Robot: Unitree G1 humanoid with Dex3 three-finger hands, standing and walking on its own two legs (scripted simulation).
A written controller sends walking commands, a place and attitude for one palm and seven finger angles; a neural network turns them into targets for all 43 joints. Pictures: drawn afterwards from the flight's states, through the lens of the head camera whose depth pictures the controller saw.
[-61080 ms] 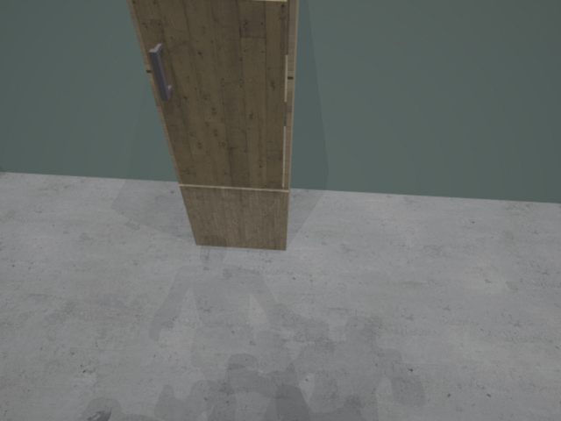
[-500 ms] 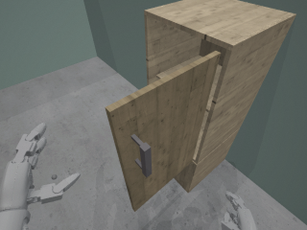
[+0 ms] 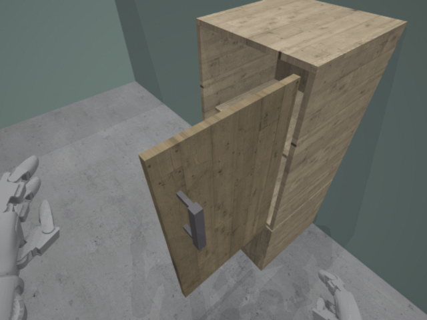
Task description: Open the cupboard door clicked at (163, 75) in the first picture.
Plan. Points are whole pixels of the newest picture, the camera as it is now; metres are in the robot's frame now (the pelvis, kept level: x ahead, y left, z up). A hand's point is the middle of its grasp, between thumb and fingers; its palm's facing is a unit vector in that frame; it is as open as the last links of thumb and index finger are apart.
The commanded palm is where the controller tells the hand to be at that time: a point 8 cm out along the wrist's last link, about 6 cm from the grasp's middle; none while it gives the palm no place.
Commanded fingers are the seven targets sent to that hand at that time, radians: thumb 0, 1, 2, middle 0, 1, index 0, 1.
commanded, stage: draw the hand back to the body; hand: left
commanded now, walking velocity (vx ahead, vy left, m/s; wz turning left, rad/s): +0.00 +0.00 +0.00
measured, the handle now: (191, 221) +0.28 +0.08 +0.05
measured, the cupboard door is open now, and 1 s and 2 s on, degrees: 91 91 91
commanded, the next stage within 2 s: step back with the hand held close in 0.14 s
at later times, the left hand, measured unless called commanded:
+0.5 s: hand (55, 236) +0.18 +0.25 +0.15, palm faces +0.36 -0.80 -0.48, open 7.4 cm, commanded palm +0.12 +0.30 +0.17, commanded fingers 0.00 0.90 0.90 -0.20 -0.30 -0.20 -0.30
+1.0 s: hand out of the picture +0.09 +0.29 +0.15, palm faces +0.45 -0.76 -0.48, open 7.4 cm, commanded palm +0.03 +0.32 +0.17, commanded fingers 0.00 0.90 0.90 -0.20 -0.30 -0.20 -0.30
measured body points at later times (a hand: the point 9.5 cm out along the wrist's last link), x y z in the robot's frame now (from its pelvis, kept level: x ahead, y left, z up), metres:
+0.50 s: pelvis -0.02 +0.00 +0.00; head -0.01 -0.02 +0.45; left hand +0.16 +0.29 +0.17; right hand +0.16 -0.24 -0.09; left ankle +0.00 +0.11 -0.74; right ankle -0.04 -0.11 -0.74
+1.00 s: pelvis -0.11 +0.02 -0.02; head -0.08 +0.03 +0.43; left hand +0.06 +0.32 +0.18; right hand +0.06 -0.21 -0.10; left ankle -0.01 +0.11 -0.74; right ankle -0.04 -0.11 -0.74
